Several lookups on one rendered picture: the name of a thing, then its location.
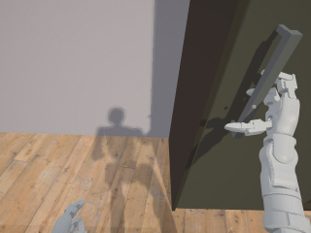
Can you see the robot right forearm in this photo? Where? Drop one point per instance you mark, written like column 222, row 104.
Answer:
column 283, row 210

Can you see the handle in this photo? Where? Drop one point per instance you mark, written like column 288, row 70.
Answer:
column 278, row 60

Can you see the right robot hand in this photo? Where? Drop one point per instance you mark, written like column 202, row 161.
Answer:
column 284, row 110

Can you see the left robot hand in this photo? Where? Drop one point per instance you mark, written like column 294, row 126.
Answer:
column 66, row 223

